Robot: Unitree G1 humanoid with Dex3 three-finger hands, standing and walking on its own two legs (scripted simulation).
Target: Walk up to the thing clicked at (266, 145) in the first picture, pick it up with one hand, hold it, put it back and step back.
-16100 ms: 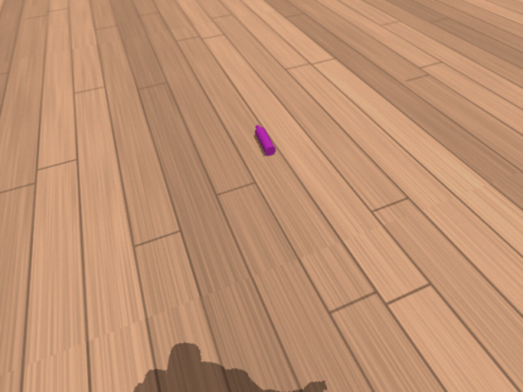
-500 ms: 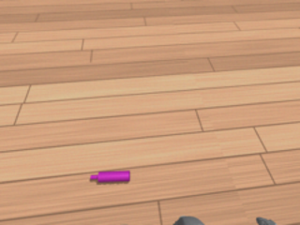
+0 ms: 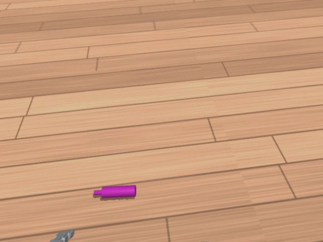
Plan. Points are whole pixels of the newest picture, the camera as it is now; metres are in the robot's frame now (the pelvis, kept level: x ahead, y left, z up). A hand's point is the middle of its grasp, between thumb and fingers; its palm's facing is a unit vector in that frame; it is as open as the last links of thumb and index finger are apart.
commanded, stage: walk up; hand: left
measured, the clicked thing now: (114, 191) +0.47 +0.33 -0.73
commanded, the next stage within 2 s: stand in 1.02 s
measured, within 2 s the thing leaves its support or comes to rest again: neither
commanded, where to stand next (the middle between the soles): +0.06 +0.01 m, yaw +1 degrees
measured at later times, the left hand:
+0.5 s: hand out of the picture +0.07 +0.27 -0.13, palm faces +0.04 -0.94 -0.34, open 7.4 cm
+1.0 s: hand out of the picture +0.07 +0.27 -0.13, palm faces +0.03 -0.94 -0.33, open 7.4 cm
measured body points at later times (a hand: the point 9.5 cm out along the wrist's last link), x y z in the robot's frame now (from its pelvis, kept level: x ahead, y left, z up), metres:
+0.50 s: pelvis -0.01 +0.01 +0.02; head -0.01 +0.00 +0.47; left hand +0.06 +0.32 -0.10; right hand +0.09 -0.29 -0.11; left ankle +0.00 +0.13 -0.72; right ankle +0.00 -0.11 -0.72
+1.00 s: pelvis +0.00 +0.01 +0.02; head +0.01 +0.01 +0.47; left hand +0.07 +0.31 -0.11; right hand +0.08 -0.28 -0.11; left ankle +0.00 +0.13 -0.72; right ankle +0.00 -0.11 -0.72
